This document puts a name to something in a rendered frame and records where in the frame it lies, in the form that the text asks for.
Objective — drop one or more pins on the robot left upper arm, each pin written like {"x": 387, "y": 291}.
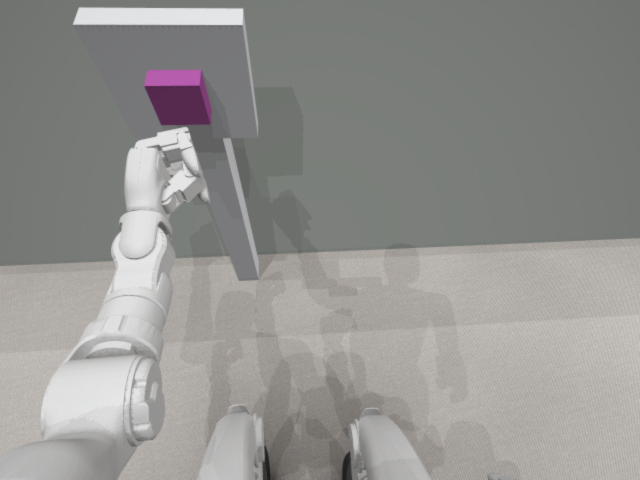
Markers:
{"x": 97, "y": 412}

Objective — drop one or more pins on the button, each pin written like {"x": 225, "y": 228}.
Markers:
{"x": 179, "y": 97}

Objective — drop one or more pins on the left robot hand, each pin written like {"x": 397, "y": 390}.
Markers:
{"x": 146, "y": 176}

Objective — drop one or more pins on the right robot thigh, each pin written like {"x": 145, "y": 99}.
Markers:
{"x": 378, "y": 446}

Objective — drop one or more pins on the left robot thigh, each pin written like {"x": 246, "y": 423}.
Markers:
{"x": 236, "y": 446}

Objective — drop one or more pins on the panel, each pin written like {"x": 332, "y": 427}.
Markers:
{"x": 124, "y": 43}

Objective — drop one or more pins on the robot thigh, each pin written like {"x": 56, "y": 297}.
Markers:
{"x": 378, "y": 446}
{"x": 236, "y": 446}

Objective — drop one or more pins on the robot left forearm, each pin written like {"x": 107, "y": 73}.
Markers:
{"x": 135, "y": 308}

